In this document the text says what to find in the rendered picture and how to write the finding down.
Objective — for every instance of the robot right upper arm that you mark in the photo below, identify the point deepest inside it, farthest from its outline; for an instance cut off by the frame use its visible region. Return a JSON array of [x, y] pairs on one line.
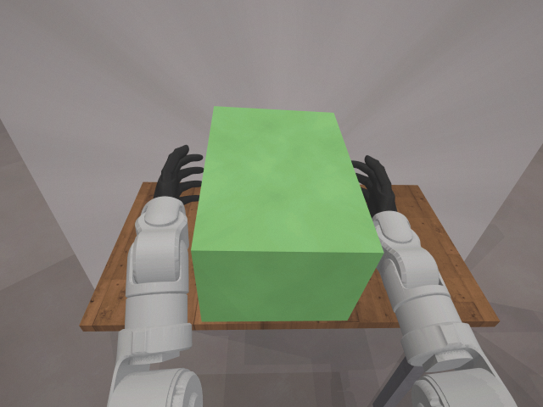
[[465, 388]]

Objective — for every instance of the table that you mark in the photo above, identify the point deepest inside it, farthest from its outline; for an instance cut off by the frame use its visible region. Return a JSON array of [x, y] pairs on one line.
[[106, 310]]

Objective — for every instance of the left robot forearm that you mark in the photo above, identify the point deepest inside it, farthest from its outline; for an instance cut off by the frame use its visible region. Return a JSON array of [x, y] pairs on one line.
[[156, 321]]

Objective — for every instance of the left robot hand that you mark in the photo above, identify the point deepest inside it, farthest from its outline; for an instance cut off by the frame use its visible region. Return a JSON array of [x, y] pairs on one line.
[[169, 185]]

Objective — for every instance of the carton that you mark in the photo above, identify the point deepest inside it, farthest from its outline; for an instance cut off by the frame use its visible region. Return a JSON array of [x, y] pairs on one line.
[[282, 232]]

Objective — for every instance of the right robot hand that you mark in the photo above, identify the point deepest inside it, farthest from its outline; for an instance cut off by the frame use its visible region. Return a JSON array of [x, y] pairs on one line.
[[378, 195]]

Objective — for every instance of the robot left upper arm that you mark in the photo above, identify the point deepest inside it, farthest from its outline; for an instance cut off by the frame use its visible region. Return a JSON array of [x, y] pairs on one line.
[[178, 387]]

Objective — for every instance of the right robot forearm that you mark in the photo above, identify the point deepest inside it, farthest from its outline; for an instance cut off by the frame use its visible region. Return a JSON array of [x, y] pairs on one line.
[[434, 336]]

